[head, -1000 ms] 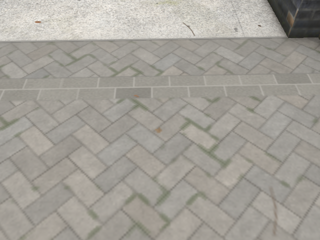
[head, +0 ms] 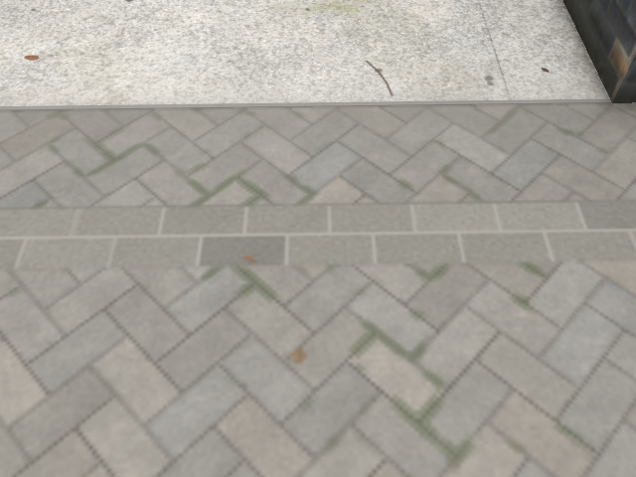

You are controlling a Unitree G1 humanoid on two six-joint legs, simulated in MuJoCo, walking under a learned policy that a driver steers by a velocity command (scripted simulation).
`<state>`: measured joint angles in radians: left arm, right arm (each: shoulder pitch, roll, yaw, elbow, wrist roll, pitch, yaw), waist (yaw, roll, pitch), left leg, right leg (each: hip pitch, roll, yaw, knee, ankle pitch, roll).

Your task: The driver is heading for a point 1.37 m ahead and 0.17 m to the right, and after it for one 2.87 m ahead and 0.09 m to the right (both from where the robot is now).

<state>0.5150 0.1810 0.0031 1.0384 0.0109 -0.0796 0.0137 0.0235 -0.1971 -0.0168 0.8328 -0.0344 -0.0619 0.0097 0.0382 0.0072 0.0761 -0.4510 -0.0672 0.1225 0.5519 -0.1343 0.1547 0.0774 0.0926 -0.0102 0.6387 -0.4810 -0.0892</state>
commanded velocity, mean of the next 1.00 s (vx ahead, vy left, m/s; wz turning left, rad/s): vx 0.50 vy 0.00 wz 0.00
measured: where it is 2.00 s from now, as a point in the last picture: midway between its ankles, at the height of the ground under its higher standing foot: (353, 212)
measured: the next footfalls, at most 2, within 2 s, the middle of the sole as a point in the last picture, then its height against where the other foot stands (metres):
right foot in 0.54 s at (403, 468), level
left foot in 1.10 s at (320, 333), level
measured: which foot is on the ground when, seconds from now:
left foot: down 0.00-0.54, up 0.56-1.00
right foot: up 0.00-0.52, down 0.54-1.00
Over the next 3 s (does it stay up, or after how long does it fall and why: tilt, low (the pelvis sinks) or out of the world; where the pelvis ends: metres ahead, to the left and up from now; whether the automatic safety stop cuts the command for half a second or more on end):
stays up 1.29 -0.13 0.03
